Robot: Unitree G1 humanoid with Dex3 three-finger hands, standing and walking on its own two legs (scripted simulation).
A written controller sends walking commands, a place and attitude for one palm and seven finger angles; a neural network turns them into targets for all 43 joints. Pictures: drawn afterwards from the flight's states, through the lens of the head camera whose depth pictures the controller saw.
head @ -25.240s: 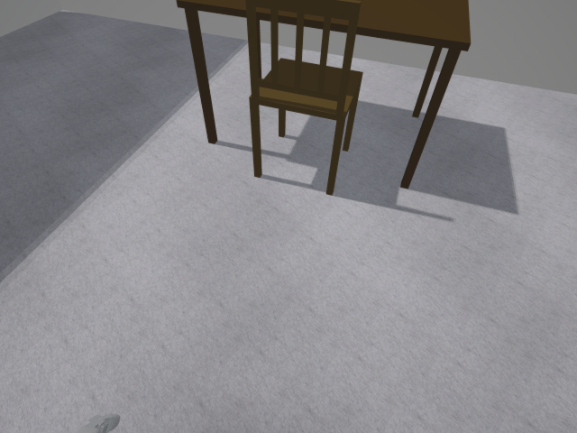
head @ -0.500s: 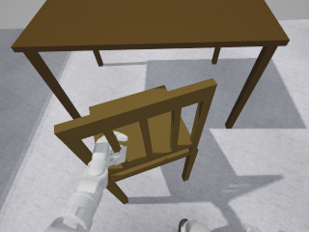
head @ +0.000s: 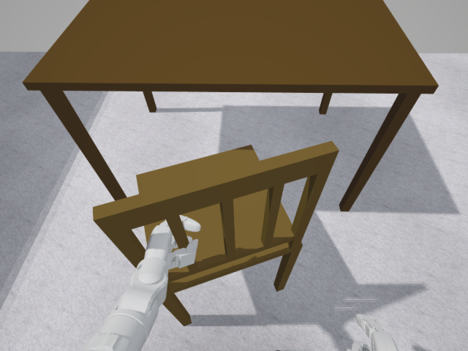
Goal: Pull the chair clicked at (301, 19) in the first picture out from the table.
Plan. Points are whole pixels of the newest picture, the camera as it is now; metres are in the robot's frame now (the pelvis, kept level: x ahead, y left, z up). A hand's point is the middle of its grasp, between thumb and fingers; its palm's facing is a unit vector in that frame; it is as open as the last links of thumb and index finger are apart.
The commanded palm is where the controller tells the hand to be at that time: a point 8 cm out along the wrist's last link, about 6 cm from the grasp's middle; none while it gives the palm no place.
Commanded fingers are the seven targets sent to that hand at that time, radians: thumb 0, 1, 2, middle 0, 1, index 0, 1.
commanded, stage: stop walking, hand still on the chair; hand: left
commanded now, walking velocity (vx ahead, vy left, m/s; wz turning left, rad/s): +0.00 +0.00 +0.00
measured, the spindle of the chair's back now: (228, 230) +0.36 +0.03 -0.09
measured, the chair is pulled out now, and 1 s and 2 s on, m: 0.29 0.29 0.29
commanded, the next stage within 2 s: open the thumb and straighten the fingers in 0.06 s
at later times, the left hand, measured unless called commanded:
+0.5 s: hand (186, 249) +0.30 +0.11 -0.06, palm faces -0.06 -0.98 -0.16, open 10.8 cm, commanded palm +0.29 +0.16 -0.04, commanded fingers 0.00 -0.55 0.20 -0.30 -0.87 -0.30 -0.87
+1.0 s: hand (186, 251) +0.30 +0.11 -0.06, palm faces -0.05 -0.98 -0.17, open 17.3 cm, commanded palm +0.28 +0.16 -0.04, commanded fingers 0.00 -0.55 0.20 0.00 0.00 0.00 0.00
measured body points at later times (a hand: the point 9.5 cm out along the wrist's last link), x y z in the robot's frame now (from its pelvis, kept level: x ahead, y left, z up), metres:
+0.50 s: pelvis -0.01 +0.01 -0.02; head +0.04 +0.00 +0.43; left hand +0.30 +0.16 -0.05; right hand +0.10 -0.25 -0.14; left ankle -0.09 +0.12 -0.73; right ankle +0.06 -0.13 -0.73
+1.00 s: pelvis -0.02 -0.01 -0.03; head +0.05 -0.02 +0.42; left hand +0.30 +0.16 -0.05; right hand +0.11 -0.26 -0.14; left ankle -0.10 +0.12 -0.73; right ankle +0.06 -0.13 -0.73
